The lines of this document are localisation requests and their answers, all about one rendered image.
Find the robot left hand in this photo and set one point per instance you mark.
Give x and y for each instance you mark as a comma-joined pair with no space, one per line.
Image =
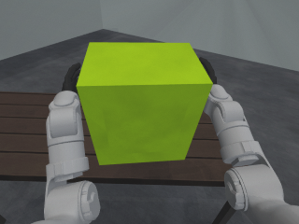
70,79

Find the right robot forearm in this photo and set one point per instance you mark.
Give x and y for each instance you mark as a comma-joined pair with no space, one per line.
237,143

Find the left robot forearm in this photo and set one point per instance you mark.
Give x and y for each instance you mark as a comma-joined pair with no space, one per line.
65,141

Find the table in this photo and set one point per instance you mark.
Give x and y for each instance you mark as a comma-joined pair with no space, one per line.
24,152

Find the right robot upper arm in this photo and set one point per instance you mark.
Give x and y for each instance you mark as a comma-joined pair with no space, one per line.
255,190

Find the robot right hand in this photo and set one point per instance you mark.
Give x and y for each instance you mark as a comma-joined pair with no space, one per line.
209,69

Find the carton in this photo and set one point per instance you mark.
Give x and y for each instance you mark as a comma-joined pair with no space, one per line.
142,101

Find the left robot upper arm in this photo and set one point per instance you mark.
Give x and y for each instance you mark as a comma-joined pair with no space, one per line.
73,203

